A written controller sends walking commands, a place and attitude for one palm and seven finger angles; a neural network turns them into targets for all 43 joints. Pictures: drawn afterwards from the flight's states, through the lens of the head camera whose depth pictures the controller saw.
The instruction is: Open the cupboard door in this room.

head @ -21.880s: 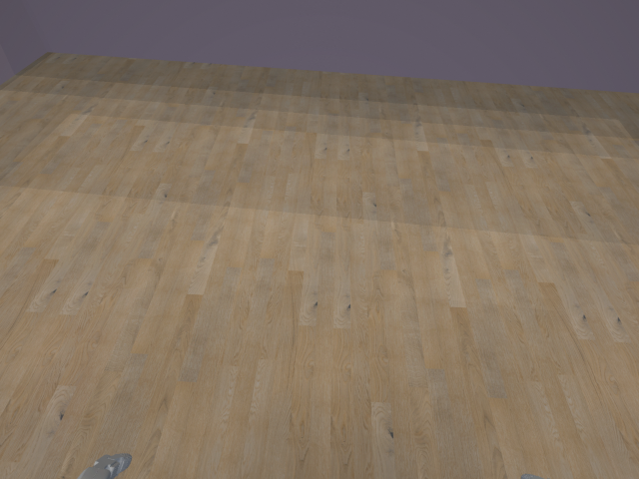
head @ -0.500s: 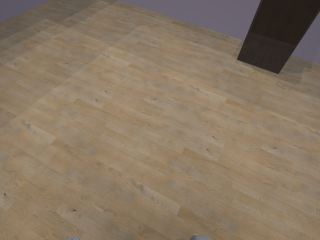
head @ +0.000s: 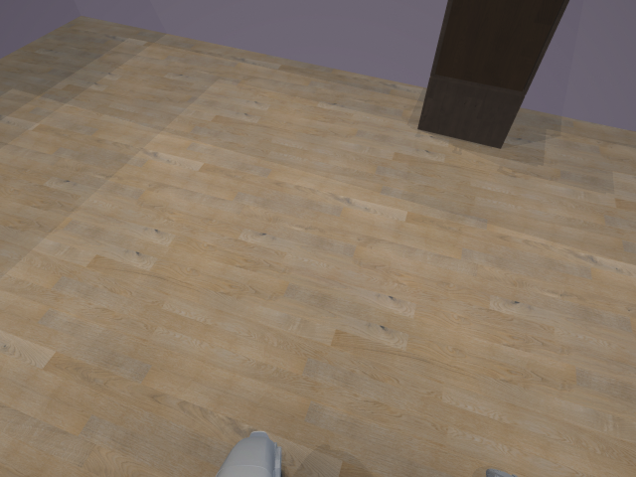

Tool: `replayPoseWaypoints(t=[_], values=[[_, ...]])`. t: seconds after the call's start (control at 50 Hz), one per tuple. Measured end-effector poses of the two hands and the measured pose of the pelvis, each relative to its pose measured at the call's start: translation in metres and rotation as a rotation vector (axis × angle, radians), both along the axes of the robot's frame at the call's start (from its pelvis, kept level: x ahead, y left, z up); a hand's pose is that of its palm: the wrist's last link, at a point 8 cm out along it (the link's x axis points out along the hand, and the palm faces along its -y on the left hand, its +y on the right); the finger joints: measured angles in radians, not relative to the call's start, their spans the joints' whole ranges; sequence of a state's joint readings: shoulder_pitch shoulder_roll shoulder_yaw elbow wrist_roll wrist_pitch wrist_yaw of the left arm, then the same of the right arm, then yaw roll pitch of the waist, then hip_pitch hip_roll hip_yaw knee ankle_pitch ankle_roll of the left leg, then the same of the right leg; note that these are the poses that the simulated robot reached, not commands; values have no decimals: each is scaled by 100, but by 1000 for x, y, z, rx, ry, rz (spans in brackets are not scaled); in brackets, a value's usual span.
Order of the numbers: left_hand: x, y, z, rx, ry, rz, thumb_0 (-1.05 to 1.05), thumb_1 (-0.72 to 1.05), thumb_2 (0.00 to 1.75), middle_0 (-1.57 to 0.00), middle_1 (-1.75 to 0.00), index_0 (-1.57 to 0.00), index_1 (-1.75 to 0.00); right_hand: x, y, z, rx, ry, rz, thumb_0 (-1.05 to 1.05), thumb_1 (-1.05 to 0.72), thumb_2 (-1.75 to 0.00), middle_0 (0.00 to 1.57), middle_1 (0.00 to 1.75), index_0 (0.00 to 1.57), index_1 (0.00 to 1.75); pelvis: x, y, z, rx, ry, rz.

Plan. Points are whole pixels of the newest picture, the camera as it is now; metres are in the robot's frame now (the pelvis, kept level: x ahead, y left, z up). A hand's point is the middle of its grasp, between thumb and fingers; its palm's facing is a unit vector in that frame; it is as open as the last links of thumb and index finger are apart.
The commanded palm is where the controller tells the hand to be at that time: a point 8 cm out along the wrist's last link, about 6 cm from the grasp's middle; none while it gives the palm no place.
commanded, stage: turn or walk to find it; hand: left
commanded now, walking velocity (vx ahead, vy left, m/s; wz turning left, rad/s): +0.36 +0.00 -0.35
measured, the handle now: out of the picture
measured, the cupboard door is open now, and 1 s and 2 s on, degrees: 0 0 0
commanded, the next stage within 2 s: stand and wait in 1.24 s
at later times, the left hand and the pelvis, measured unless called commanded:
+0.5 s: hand (236, 319) +0.37 +0.19 -0.16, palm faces -0.22 -0.96 -0.19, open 7.4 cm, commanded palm none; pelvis +0.21 +0.03 +0.00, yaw -12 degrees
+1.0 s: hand (281, 278) +0.47 +0.13 -0.16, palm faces -0.15 -0.96 -0.24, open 7.2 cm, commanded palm none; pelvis +0.42 -0.06 +0.00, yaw -12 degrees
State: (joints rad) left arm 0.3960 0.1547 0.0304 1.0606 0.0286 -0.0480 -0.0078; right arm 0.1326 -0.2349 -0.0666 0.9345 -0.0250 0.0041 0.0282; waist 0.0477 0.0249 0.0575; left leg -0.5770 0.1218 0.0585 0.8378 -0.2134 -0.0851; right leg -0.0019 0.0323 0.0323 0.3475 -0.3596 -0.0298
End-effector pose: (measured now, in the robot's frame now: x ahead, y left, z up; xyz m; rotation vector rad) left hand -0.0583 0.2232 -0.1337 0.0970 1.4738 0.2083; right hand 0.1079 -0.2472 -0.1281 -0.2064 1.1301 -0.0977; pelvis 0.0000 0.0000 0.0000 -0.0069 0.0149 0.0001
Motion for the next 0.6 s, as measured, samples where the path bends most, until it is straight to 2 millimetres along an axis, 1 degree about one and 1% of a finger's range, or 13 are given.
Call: replayPoseWaypoints(t=[0.06, 0.1, 0.14, 0.16, 0.2, 0.26, 0.32, 0.38, 0.44, 0.52, 0.56, 0.6], values=[[15, 15, -11, -14, 53, 6, 1, 90, 90, -20, -30, -20, -30, 46, 22, -1, -5, -44, 18, 1, -91, -90, 20, 30, 20, 30, 30, 16, -8, -8, 5, -22], [31, 29, -23, -23, 85, -3, 1, 90, 90, -20, -30, -20, -30, 73, 36, -3, -16, -90, 19, 1, -91, -90, 20, 30, 20, 30, 51, 28, -18, -9, 4, -42], [57, 43, -30, -29, 97, -29, 1, 90, 90, -20, -30, -20, -30, 88, 47, -2, -21, -122, 6, 1, -91, -90, 20, 30, 20, 30, 66, 37, -20, -2, -10, -75], [74, 50, -30, -28, 89, -52, 1, 90, 90, -20, -30, -20, -30, 89, 51, 0, -20, -127, -11, 1, -91, -90, 20, 30, 20, 30, 74, 40, -19, -4, -17, -95], [116, 61, -27, -23, 49, -103, 1, 91, 90, -20, -30, -20, -30, 85, 56, 4, -15, -113, -64, 0, -91, -90, 20, 30, 20, 30, 89, 46, -13, -10, -27, -121], [191, 73, -17, -9, -59, -172, 1, 91, 90, -19, -30, -19, -30, 64, 63, 6, -9, -36, -140, 0, -91, -90, 20, 30, 20, 30, 112, 51, -2, -15, -30, -137], [264, 75, -7, 5, -174, -225, 1, 91, 90, -19, -30, -19, -30, 38, 57, 8, -31, 51, -237, -1, -94, -90, 20, 30, 20, 30, 136, 53, 4, -10, -23, -156], [329, 67, 2, 7, -263, -268, 1, 91, 90, -19, -30, -19, -30, 13, 57, 7, -30, 160, -302, -1, -94, -90, 20, 30, 20, 30, 161, 50, 6, 0, -15, -172], [385, 48, 6, -6, -316, -316, 1, 91, 90, -19, -30, -19, -30, -8, 62, 5, -11, 264, -361, 0, -93, -90, 20, 30, 20, 30, 187, 43, 6, 7, -10, -187], [449, 9, 6, -38, -346, -395, 1, 91, 90, -19, -30, -19, -30, -24, 73, 2, 40, 386, -432, 0, -92, -90, 20, 30, 20, 30, 222, 28, 2, 13, -5, -210], [480, -16, 4, -54, -353, -438, 1, 91, 90, -19, -30, -19, -30, -26, 78, -1, 73, 440, -467, 0, -92, -90, 20, 30, 20, 30, 240, 17, -2, 17, -2, -222], [508, -42, -1, -66, -364, -475, 1, 91, 90, -19, -30, -19, -30, -24, 80, -5, 109, 490, -498, 0, -91, -90, 20, 30, 20, 30, 260, 3, -8, 19, 1, -231]])
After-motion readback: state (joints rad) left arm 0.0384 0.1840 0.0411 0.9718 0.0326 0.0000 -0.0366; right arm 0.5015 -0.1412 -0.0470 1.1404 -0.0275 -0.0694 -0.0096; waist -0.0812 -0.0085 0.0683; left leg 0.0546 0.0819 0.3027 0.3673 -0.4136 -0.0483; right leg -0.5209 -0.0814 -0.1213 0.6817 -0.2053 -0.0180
